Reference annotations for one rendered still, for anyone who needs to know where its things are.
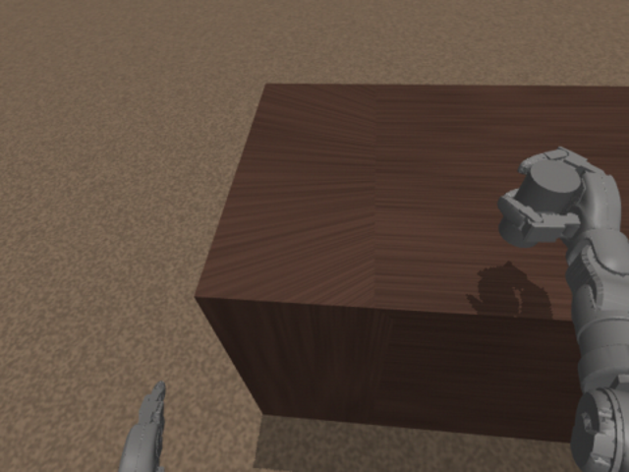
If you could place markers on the right robot arm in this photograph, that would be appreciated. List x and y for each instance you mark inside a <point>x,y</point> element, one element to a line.
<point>598,276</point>

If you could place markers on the can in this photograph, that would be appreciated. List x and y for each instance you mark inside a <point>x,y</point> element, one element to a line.
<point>548,186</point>

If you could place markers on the left robot hand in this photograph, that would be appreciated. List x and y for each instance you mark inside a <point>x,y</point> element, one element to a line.
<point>143,444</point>

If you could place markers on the right robot hand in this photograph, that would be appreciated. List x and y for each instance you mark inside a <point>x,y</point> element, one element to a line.
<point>595,204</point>

